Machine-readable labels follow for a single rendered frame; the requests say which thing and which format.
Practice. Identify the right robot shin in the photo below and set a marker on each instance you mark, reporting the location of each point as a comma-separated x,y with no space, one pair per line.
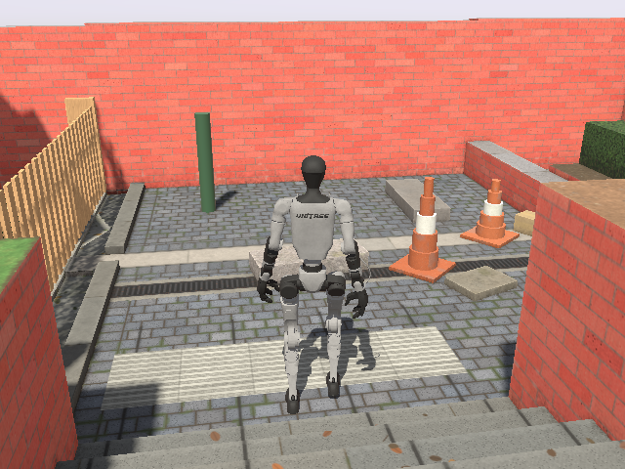
334,350

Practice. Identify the left robot upper arm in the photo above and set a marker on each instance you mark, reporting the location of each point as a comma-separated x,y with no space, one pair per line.
281,208

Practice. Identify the robot right foot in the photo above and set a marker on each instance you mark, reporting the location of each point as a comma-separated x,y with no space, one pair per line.
333,388

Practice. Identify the right robot hand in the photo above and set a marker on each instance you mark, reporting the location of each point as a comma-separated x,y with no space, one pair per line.
362,302

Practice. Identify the right robot upper arm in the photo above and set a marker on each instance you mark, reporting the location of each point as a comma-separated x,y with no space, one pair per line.
343,208

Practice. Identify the right robot forearm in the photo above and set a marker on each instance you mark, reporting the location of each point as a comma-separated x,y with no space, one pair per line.
355,271

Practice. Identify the left robot forearm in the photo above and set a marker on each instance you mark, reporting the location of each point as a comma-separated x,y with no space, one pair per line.
268,262

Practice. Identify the left robot hand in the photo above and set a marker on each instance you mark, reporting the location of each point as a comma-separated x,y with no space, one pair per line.
262,289

